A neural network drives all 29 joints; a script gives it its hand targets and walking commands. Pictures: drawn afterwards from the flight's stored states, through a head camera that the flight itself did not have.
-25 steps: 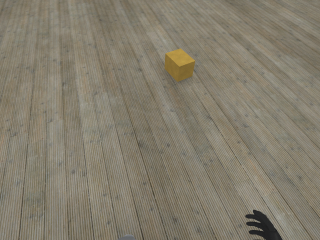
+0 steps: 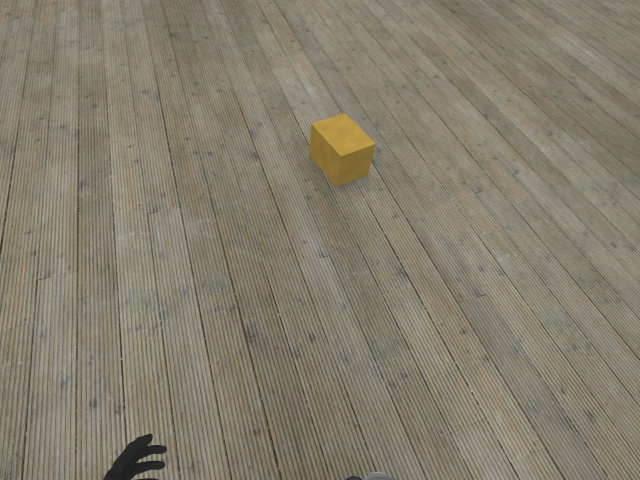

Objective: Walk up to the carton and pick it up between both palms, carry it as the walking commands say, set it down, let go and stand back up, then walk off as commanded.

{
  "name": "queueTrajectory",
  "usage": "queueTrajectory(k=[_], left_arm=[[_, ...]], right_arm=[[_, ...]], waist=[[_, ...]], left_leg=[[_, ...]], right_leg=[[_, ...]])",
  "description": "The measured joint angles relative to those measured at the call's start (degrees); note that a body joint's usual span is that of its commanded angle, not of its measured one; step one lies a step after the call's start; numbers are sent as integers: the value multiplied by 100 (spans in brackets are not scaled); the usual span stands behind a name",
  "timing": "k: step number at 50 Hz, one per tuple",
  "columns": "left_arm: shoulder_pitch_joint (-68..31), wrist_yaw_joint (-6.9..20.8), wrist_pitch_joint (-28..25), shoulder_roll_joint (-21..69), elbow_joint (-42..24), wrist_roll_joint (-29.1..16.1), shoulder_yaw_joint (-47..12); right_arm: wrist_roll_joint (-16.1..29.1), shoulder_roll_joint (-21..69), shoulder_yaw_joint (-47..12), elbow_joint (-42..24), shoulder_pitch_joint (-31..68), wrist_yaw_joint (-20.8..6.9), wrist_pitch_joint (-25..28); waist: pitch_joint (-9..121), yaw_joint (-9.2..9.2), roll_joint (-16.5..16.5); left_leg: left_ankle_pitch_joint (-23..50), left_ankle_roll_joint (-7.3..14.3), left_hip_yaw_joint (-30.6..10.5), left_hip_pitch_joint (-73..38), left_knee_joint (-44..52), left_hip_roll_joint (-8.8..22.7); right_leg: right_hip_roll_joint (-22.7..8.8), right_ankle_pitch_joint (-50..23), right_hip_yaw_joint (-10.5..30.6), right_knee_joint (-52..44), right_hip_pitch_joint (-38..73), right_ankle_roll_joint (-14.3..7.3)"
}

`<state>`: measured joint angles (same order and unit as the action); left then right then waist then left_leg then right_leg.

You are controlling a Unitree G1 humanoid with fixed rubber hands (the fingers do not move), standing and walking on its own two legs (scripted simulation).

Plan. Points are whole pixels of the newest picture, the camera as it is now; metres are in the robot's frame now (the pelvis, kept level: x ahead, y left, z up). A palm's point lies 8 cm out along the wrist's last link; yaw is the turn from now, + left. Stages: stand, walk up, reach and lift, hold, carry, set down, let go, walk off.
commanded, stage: walk up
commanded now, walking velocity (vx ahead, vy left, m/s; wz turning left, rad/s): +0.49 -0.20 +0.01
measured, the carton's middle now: (340, 149) +1.44 -0.10 -0.67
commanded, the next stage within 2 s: none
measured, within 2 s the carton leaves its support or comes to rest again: neither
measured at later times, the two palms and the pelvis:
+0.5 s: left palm (145, 362) +0.29 +0.27 -0.14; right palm (510, 424) +0.22 -0.25 -0.09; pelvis +0.23 +0.02 +0.01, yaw -1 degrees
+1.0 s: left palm (184, 280) +0.43 +0.24 -0.12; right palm (462, 218) +0.61 -0.27 -0.12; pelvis +0.46 -0.03 +0.00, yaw +1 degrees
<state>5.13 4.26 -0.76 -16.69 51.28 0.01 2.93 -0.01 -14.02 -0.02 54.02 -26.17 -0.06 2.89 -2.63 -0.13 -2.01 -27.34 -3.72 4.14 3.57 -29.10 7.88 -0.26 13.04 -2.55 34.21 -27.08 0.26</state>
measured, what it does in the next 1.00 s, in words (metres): walks ahead: right foot, then left foot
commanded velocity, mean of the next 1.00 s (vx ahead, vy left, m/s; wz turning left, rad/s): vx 0.49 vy -0.17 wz -0.01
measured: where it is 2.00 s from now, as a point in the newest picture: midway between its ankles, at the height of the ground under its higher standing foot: (333, 287)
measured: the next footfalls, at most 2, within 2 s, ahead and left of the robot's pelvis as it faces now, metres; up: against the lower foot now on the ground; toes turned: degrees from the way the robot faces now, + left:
right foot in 0.02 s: +0.12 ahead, -0.14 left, +0.00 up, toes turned -2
left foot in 0.32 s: +0.21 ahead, +0.12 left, +0.00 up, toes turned +7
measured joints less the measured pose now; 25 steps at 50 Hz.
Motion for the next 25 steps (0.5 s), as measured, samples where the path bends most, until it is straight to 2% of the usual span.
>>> queueTrajectory(k=[1,4,6,9,15,17,19,22,25], left_arm=[[65,-18,-41,-16,61,0,6],[455,-87,-58,98,374,0,-7],[768,-160,-59,101,507,0,-12],[1127,-197,-66,105,668,0,-13],[1391,-210,-72,107,735,0,-14],[1390,-210,-73,101,687,0,13],[1359,-210,-74,119,623,0,21],[1101,-210,-74,134,419,0,24],[731,-210,-76,132,194,0,49]], right_arm=[[0,0,1,-63,74,0,-6],[0,-71,1,-155,674,0,-72],[0,-74,1,-290,1076,0,-32],[0,-76,0,-461,1598,-11,-31],[0,-72,-1,-584,2096,-23,-121],[0,-31,-2,-517,2081,-23,-110],[0,-11,0,-446,1882,-21,-33],[0,-49,-1,-189,1231,8,37],[0,-20,-2,121,587,24,32]], waist=[[-18,-3,-18],[-54,-3,320],[-48,4,420],[-42,9,533],[16,16,519],[37,14,337],[33,24,163],[31,25,163],[32,20,126]], left_leg=[[-193,29,-32,258,-787,-20],[-227,272,-337,1216,-3165,-70],[-196,303,-330,1744,-3809,-170],[-103,305,-300,2169,-3584,-170],[-85,305,-174,2246,-1753,-137],[723,359,-90,2121,-1371,-205],[596,428,32,1900,-1369,-206],[368,446,29,1411,-1020,-105],[378,369,29,963,-546,-11]], right_leg=[[-34,-267,43,-101,94,-28],[132,94,-36,171,292,-32],[134,288,-45,107,539,-33],[135,493,-63,-2,945,-33],[140,989,-73,-30,1457,-15],[82,1154,-10,29,1525,17],[56,1167,16,828,1348,19],[98,1201,19,2320,870,19],[71,774,25,2844,375,18]])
